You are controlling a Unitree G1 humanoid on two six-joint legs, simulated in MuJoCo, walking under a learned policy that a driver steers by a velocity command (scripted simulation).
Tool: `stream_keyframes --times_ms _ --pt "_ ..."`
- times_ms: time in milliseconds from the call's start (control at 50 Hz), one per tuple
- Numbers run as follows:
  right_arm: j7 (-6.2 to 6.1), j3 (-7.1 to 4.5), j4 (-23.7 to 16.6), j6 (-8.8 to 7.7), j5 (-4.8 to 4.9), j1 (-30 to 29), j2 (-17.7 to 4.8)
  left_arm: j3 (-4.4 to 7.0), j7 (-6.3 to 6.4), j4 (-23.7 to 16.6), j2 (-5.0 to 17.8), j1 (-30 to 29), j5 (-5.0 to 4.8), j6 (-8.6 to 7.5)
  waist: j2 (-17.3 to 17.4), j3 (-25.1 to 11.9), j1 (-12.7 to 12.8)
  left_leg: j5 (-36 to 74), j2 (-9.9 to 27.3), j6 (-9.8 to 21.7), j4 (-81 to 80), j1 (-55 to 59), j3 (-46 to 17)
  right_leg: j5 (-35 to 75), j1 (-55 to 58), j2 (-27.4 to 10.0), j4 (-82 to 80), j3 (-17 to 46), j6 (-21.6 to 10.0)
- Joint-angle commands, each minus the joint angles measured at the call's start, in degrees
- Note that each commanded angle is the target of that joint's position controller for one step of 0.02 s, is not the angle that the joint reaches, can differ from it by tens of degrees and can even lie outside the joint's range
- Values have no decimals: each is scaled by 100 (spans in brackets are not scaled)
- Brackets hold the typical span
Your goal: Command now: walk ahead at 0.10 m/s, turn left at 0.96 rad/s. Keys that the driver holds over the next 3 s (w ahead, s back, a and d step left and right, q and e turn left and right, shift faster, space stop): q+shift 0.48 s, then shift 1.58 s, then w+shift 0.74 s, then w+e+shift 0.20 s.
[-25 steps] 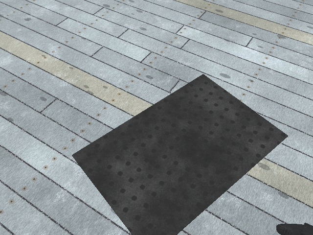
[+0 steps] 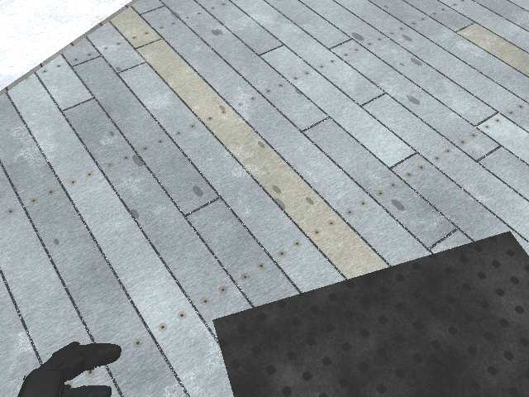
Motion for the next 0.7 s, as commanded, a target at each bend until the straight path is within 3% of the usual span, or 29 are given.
stream_keyframes --times_ms 20,40,60,100,140,240,380,420,440,460,480,500,520,540,560,580,620,700 --pt "184 -53 -339 -88 18 1204 -611 348 138 -329 879 663 4 132 -1367 -2107 -2 -814 723 -668 2832 -2014 501 1308 3829 -3265 -401 3645 -1756" --pt "193 -180 -309 -11 62 611 -971 269 187 -465 550 453 -13 200 -738 -1485 249 -317 888 -829 3088 -2113 689 603 3259 -2688 -408 2555 -1449" --pt "155 -209 -338 70 57 330 -954 245 199 -484 503 343 0 293 -353 -1170 257 56 1003 -880 3093 -2092 841 -28 2716 -2304 -555 1905 -1169" --pt "105 -166 -472 150 65 167 -714 285 217 -431 614 85 14 380 -473 -553 175 451 1237 -856 2839 -2004 1221 -261 1751 -1874 -891 992 -1058" --pt "97 -81 -550 146 57 153 -364 330 221 -310 614 210 48 398 -724 -558 229 586 1333 -835 2529 -1957 1483 -90 1685 -1797 -1084 450 -1214" --pt "148 -81 -694 135 -8 -177 -320 478 187 -108 802 266 4 405 -717 -826 344 888 1798 -782 1731 -1986 1538 -324 2080 -2300 -1260 -22 -1484" --pt "315 -148 -670 257 14 -311 -327 654 4 77 1064 107 -149 433 -858 -754 319 1048 1709 -390 -16 -861 2143 -951 1888 -2466 -1063 -1009 -1092" --pt "342 -221 -566 295 27 -30 -331 662 -40 157 994 94 -246 464 -711 -807 107 1385 1496 -131 -1006 -239 2342 -1271 1813 -2417 -571 -1289 -762" --pt "295 -315 -423 299 10 328 -486 629 -56 272 795 300 -279 498 -423 -755 8 1633 1346 92 -1510 319 2180 -1685 1412 -2176 21 -1519 -433" --pt "196 -479 -351 265 16 755 -994 575 -88 335 545 487 -216 546 834 -430 -53 3004 2123 600 -2364 1003 704 -2851 206 -1564 1569 -2019 134" --pt "147 -568 -583 127 -120 500 -1721 520 -33 -183 442 169 -4 528 1943 -347 197 3143 3237 1697 -2661 1139 -1741 -4138 -1577 -664 2986 -1423 566" --pt "189 -502 -661 -60 -271 308 -1357 571 36 -262 668 -382 -5 502 1179 -581 -133 2802 3208 1802 -2833 827 -1413 -3933 -1608 -681 3766 -480 438" --pt "180 -406 -618 -177 -271 73 -1162 596 60 -239 721 -321 -122 495 1075 -521 69 2554 3000 1500 -2878 665 -911 -3336 -1570 -733 3862 -301 276" --pt "150 -334 -650 -217 -165 -236 -903 628 107 -60 754 -75 -128 500 804 -528 238 2505 2760 1164 -2734 615 -473 -2833 -1484 -851 3803 -265 234" --pt "117 -233 -673 -203 -80 -478 -642 643 134 37 787 73 -63 507 772 -598 314 2907 2630 1003 -2592 542 -183 -2517 -1338 -850 3776 -294 268" --pt "75 -149 -692 -196 -102 -542 -506 640 113 109 755 188 -43 509 824 -737 372 3507 2494 976 -2500 373 72 -2310 -973 -786 3944 -363 319" --pt "40 -90 -640 -193 -167 -472 -450 588 61 172 625 311 -108 501 667 -940 378 4132 2365 989 -2369 425 333 -2073 -643 -703 3857 -434 403" --pt "39 -73 -513 -155 -159 -338 -499 423 -20 119 357 85 -164 524 736 -830 170 4007 2296 984 -2216 651 329 -2009 -302 -732 2485 -452 450"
